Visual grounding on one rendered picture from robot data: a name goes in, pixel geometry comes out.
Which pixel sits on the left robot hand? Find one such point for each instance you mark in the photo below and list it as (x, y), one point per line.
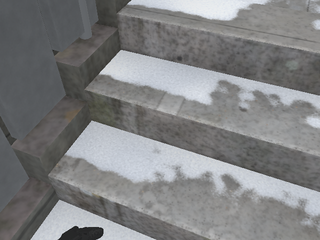
(85, 233)

